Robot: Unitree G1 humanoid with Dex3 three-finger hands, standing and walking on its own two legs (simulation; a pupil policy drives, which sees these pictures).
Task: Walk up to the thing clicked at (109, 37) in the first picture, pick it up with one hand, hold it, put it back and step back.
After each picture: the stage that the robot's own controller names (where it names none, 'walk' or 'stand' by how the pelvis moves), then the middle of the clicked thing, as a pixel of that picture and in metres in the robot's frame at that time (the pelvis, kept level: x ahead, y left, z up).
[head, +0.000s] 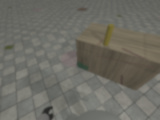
stand; (108, 35) +0.94 -0.16 -0.01
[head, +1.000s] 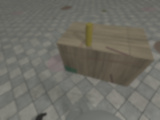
walk; (88, 35) +0.83 +0.11 +0.02
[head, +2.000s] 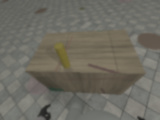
stand; (63, 57) +0.47 +0.27 +0.01
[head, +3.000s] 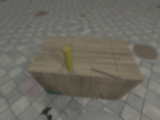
stand; (68, 59) +0.49 +0.22 +0.00
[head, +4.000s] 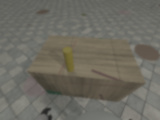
stand; (69, 60) +0.47 +0.21 -0.01
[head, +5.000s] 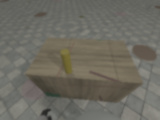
stand; (67, 62) +0.46 +0.22 -0.01
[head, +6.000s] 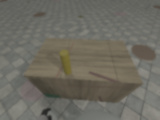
stand; (66, 63) +0.45 +0.23 -0.01
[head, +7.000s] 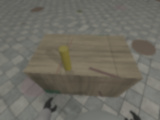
rise first; (66, 59) +0.47 +0.23 -0.01
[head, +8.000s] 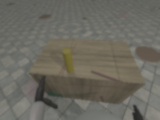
rise first; (68, 62) +0.47 +0.24 -0.01
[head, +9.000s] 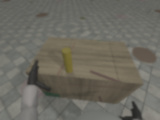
go down; (67, 61) +0.47 +0.22 +0.00
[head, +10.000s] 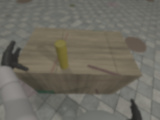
go down; (62, 56) +0.45 +0.22 +0.04
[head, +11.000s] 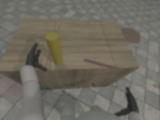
close in; (55, 51) +0.46 +0.22 +0.07
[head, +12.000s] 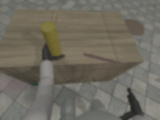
close; (53, 44) +0.47 +0.22 +0.09
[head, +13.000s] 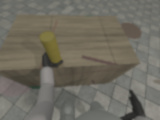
lift; (53, 52) +0.43 +0.22 +0.09
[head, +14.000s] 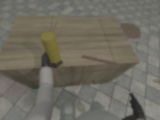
lift; (53, 52) +0.43 +0.22 +0.08
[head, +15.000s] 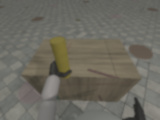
lift; (62, 60) +0.32 +0.18 +0.19
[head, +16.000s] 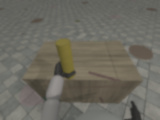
hold; (66, 61) +0.33 +0.16 +0.18
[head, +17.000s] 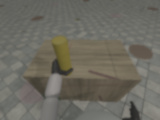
hold; (64, 59) +0.33 +0.18 +0.19
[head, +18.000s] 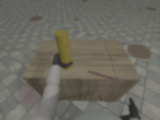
crouch; (64, 52) +0.39 +0.18 +0.19
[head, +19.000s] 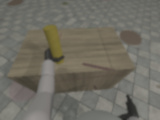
lower; (55, 47) +0.47 +0.22 +0.13
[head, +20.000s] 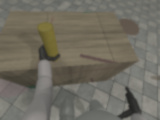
lower; (50, 45) +0.47 +0.22 +0.09
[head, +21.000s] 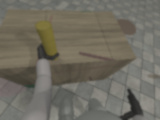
lower; (49, 44) +0.48 +0.22 +0.09
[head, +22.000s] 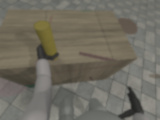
lower; (48, 44) +0.48 +0.23 +0.09
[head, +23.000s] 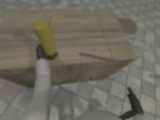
lower; (48, 44) +0.48 +0.23 +0.09
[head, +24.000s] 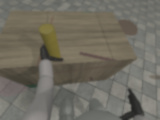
open; (52, 46) +0.47 +0.21 +0.09
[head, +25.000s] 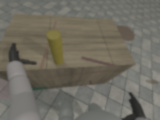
sink last; (56, 50) +0.45 +0.20 +0.07
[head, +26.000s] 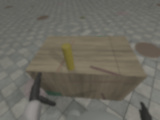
stand; (68, 58) +0.48 +0.22 +0.05
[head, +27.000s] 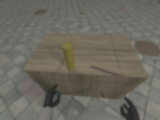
stand; (69, 58) +0.46 +0.21 +0.05
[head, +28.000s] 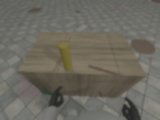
stand; (66, 58) +0.45 +0.22 +0.05
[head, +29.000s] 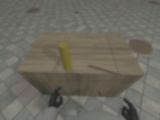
stand; (65, 57) +0.46 +0.21 +0.06
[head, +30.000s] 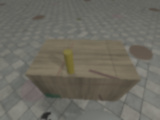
stand; (69, 62) +0.47 +0.21 -0.01
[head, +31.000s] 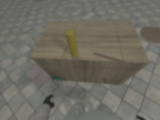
walk; (72, 45) +0.56 +0.19 +0.02
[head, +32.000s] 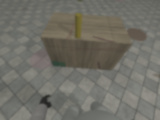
walk; (78, 27) +0.87 +0.18 +0.01
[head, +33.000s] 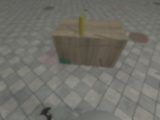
stand; (81, 26) +1.08 +0.21 +0.01
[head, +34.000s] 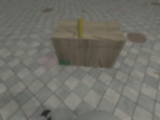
stand; (80, 28) +1.08 +0.21 -0.01
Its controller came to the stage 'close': yes
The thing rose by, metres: 0.21
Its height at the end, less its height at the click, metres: +0.00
